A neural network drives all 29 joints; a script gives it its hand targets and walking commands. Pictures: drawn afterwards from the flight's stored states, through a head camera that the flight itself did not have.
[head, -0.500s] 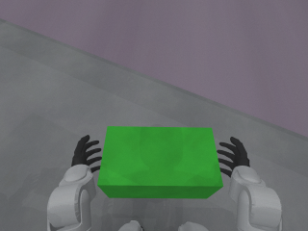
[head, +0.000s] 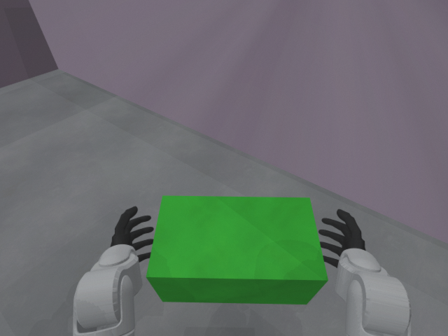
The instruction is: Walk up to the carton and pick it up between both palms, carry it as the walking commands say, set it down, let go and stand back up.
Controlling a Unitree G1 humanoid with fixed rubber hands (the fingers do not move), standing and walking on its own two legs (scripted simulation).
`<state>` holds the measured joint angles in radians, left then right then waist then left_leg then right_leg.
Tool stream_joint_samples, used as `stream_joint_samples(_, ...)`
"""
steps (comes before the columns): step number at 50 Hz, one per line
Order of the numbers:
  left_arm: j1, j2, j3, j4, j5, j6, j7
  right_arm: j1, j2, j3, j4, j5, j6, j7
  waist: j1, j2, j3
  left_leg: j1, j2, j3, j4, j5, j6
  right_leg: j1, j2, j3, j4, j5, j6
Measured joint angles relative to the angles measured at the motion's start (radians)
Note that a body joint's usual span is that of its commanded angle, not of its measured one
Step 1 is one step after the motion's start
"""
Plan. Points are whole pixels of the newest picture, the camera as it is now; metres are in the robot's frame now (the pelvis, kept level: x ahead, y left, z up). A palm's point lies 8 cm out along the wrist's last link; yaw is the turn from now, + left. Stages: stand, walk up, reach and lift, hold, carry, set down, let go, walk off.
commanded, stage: carry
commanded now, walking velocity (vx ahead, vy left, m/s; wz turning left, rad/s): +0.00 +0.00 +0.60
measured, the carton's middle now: (235, 250) +0.30 +0.00 +0.01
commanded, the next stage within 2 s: none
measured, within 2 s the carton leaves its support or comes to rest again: neither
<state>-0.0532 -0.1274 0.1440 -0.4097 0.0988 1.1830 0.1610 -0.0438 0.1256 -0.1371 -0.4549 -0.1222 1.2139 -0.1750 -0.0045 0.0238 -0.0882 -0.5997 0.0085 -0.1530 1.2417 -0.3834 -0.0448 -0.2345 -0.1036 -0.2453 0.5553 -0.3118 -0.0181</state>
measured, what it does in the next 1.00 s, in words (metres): walks backwards, turning left: left foot, then right foot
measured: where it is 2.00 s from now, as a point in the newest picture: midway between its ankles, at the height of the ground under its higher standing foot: outside the picture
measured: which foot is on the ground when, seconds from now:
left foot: up 0.00-0.20, down 0.22-0.70, up 0.72-1.00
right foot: down 0.00-0.22, up 0.24-0.66, down 0.68-1.00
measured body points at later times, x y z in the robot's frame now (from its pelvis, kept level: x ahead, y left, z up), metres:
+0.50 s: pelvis -0.06 +0.11 -0.01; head -0.03 +0.17 +0.43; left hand +0.15 +0.36 +0.04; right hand +0.24 +0.02 +0.06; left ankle +0.01 +0.21 -0.73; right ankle -0.07 -0.01 -0.66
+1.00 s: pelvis -0.17 +0.10 -0.01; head -0.19 +0.11 +0.44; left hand +0.03 +0.35 +0.05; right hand +0.13 +0.00 +0.05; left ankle -0.20 +0.22 -0.72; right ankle -0.07 +0.02 -0.73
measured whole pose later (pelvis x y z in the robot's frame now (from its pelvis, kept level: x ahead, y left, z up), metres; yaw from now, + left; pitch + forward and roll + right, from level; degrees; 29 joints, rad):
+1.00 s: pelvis -0.17 +0.10 -0.01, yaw +16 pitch +3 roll -2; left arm -0.07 -0.13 0.15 -0.28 0.14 1.13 0.15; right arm -0.05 0.12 -0.15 -0.29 -0.15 1.16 -0.15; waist 0.02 0.00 -0.13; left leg -0.44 0.01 -0.09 0.81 -0.39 -0.03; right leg -0.41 -0.02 -0.22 0.54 -0.18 -0.06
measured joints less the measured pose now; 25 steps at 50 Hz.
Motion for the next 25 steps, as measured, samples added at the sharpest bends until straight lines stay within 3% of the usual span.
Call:
stream_joint_samples(6,0.0,0.0,-0.001,-0.002,0.003,0.02,0.011,0.0,0.0,0.0,0.013,0.0,0.007,0.002,-0.001,-0.003,0.036,0.0,0.047,0.022,-0.064,0.002,-0.013,-0.012,-0.079,-0.089,0.035,-0.007,0.049)
stream_joint_samples(10,0.0,-0.001,-0.014,-0.04,0.003,0.024,0.025,-0.003,0.0,0.0,-0.008,0.004,0.0,0.002,-0.001,-0.003,0.045,0.047,0.055,0.06,-0.331,0.064,-0.013,-0.055,-0.135,-0.133,0.134,-0.047,0.1)
stream_joint_samples(12,-0.008,0.002,-0.007,-0.057,0.004,0.018,0.029,-0.006,0.002,0.001,-0.005,0.017,-0.017,0.006,-0.001,-0.021,0.053,0.073,0.039,0.068,-0.413,0.058,0.01,-0.095,-0.165,-0.117,0.241,-0.1,0.116)
stream_joint_samples(13,-0.017,0.001,0.007,-0.056,0.004,0.01,0.027,-0.011,0.002,0.002,0.01,0.024,-0.033,0.014,-0.001,-0.044,0.079,0.072,0.02,0.068,-0.401,0.049,0.024,-0.122,-0.161,-0.075,0.322,-0.165,0.117)
stream_joint_samples(15,-0.018,0.001,0.019,-0.056,0.003,0.003,0.026,-0.021,0.002,0.001,0.028,0.029,-0.042,0.021,0.014,-0.054,0.123,0.072,0.012,0.06,-0.413,0.062,0.042,-0.195,-0.104,-0.004,0.501,-0.262,0.117)
stream_joint_samples(17,-0.018,0.001,0.013,-0.065,0.003,0.004,0.038,-0.021,0.002,0.001,0.03,0.029,-0.046,0.021,0.027,-0.054,0.148,0.072,0.011,0.058,-0.457,0.094,0.053,-0.256,-0.059,0.013,0.605,-0.277,0.117)
stream_joint_samples(22,-0.018,0.0,-0.038,-0.111,-0.005,-0.013,0.109,-0.021,0.002,-0.006,0.009,0.025,-0.072,0.021,0.028,-0.053,0.166,0.071,-0.014,0.059,-0.554,0.18,0.077,-0.29,0.011,0.024,0.63,-0.278,0.117)
stream_joint_samples(25,-0.019,0.0,-0.043,-0.13,-0.008,-0.026,0.106,-0.021,0.002,-0.006,-0.004,0.025,-0.086,0.021,0.029,-0.049,0.139,0.071,-0.022,0.059,-0.604,0.222,0.083,-0.282,0.051,0.032,0.57,-0.278,0.114)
